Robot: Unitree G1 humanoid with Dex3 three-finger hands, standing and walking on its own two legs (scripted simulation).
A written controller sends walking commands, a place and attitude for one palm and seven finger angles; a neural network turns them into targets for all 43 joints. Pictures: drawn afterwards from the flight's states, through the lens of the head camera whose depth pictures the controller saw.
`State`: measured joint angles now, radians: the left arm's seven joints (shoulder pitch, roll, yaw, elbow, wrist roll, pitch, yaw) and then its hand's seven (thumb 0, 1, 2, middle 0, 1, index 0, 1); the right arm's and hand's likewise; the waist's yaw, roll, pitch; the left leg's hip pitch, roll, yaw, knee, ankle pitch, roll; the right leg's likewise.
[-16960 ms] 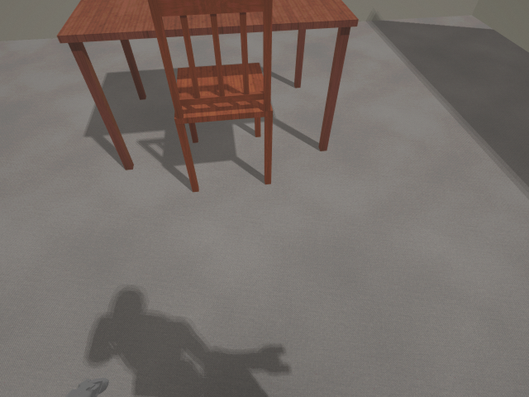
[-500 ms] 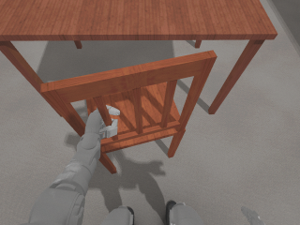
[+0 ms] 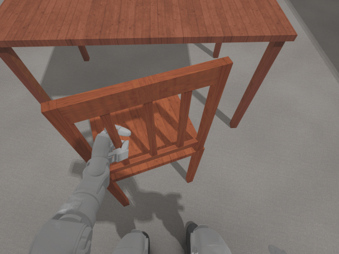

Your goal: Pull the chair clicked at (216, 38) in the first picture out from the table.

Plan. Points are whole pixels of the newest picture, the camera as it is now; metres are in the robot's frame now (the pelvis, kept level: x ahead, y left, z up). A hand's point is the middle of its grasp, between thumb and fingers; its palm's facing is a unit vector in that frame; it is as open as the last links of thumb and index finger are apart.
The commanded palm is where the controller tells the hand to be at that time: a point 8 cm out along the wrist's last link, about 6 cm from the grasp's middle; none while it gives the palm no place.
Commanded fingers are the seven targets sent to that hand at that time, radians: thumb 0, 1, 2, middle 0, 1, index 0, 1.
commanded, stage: step backward, pulling the chair out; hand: left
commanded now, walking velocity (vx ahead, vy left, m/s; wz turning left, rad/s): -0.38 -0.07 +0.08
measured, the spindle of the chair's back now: (151, 132) +0.43 +0.06 -0.06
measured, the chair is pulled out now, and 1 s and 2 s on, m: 0.21 0.26 0.38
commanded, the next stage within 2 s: none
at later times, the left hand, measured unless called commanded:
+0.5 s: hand (123, 153) +0.36 +0.13 -0.05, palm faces +0.02 -0.98 -0.18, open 5.3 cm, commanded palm +0.36 +0.18 -0.05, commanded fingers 0.00 0.90 0.90 -0.50 -1.45 -0.50 -1.45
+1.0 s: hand (120, 169) +0.32 +0.13 -0.05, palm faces +0.05 -0.98 -0.19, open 5.3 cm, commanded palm +0.31 +0.18 -0.05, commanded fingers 0.00 0.90 0.90 -0.50 -1.45 -0.50 -1.45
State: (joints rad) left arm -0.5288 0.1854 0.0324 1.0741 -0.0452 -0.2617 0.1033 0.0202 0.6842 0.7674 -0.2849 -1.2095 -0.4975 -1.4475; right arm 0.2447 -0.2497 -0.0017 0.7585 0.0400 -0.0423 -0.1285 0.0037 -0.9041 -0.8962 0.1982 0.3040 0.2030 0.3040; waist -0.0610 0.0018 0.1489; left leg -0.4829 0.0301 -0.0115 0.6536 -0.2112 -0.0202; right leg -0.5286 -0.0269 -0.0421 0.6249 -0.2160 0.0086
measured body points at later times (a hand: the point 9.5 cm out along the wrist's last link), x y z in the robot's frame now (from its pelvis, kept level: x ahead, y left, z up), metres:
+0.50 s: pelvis -0.01 -0.01 +0.00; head +0.08 -0.01 +0.44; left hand +0.36 +0.18 -0.04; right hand +0.08 -0.26 -0.13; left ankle +0.03 +0.13 -0.72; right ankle +0.08 -0.13 -0.72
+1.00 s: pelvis -0.06 -0.02 +0.00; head +0.04 -0.02 +0.44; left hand +0.31 +0.18 -0.04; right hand +0.04 -0.27 -0.13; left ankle +0.01 +0.13 -0.72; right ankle +0.01 -0.14 -0.72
